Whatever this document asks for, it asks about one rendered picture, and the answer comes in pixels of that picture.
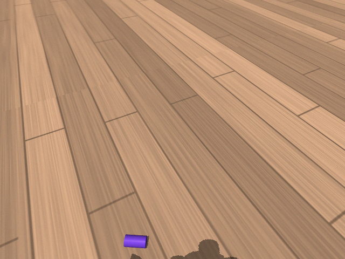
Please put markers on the can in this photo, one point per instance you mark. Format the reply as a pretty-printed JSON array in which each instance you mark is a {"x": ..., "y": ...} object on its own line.
[{"x": 135, "y": 241}]

